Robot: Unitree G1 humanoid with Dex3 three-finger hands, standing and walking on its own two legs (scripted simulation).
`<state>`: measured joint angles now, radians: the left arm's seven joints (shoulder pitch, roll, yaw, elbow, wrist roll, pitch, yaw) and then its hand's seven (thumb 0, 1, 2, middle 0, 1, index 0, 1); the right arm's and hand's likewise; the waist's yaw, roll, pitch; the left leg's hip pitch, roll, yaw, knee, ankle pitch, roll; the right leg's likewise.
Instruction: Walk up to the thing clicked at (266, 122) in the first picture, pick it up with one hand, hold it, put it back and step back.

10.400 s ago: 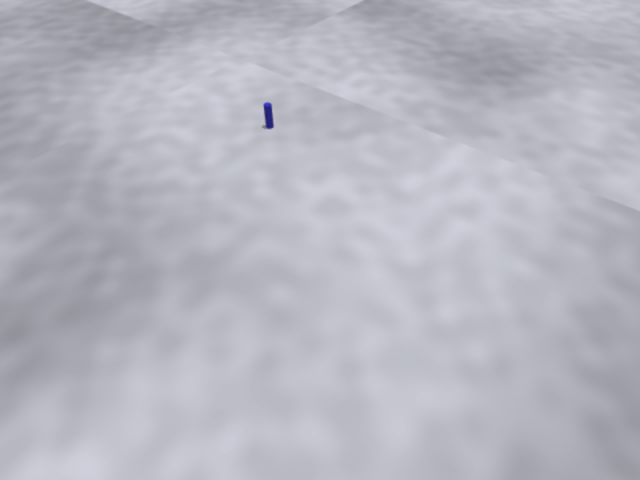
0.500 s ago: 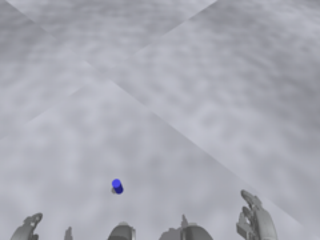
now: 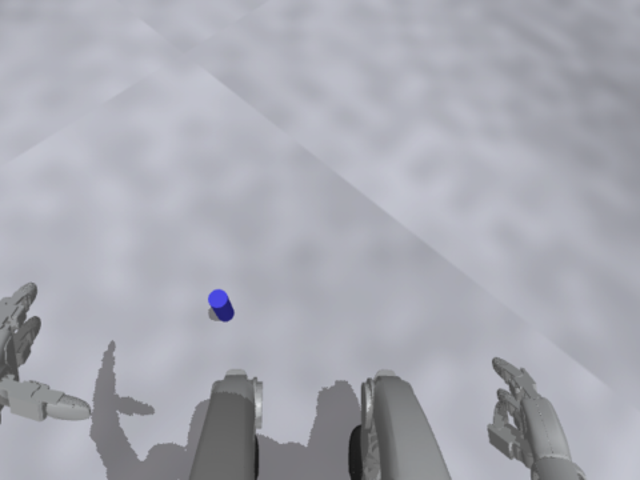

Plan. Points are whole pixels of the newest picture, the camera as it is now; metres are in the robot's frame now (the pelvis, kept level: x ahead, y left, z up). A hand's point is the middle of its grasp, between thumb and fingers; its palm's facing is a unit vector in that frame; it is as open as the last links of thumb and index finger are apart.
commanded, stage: go down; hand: left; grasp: from the side
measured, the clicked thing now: (222, 306) +0.45 +0.20 -0.51
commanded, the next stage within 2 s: approach in 1.68 s
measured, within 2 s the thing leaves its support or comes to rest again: neither
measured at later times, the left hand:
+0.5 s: hand (62, 321) +0.33 +0.36 -0.14, palm faces +0.11 -0.97 -0.20, open 16.9 cm
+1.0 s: hand (67, 308) +0.35 +0.37 -0.17, palm faces +0.12 -0.98 -0.15, open 17.2 cm
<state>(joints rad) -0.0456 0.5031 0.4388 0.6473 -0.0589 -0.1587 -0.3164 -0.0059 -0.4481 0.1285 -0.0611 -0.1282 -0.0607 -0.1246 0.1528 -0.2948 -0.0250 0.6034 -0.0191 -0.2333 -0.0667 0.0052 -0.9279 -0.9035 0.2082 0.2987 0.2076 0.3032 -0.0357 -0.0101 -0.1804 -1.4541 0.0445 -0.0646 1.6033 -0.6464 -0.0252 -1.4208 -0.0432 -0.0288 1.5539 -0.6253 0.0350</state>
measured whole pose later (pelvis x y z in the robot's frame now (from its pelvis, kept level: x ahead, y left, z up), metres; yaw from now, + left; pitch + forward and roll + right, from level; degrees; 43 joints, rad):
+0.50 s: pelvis -0.04 -0.01 -0.11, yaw -2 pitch +33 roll -5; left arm -0.41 0.70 0.67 0.93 -0.10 -0.36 -0.55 -0.01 -0.43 0.11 -0.03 -0.11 -0.04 -0.10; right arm 0.13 -0.32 0.03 0.68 -0.03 -0.16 -0.03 0.00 -0.89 -0.90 0.21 0.30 0.21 0.30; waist -0.06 -0.01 -0.15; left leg -1.88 0.04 -0.12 1.98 -0.68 -0.04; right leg -1.84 -0.03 -0.04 1.92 -0.65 0.03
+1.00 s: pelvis -0.05 +0.00 -0.17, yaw -3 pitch +32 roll -6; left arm -0.55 0.80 0.75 1.01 -0.12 -0.37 -0.64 -0.01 -0.47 0.09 -0.03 -0.09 -0.04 -0.08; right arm 0.11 -0.34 0.07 0.68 -0.04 -0.15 -0.01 0.00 -0.91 -0.90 0.21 0.30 0.21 0.30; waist -0.08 -0.02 -0.12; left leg -2.06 0.02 -0.14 2.18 -0.68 -0.04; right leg -2.01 -0.03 -0.04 2.11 -0.66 0.03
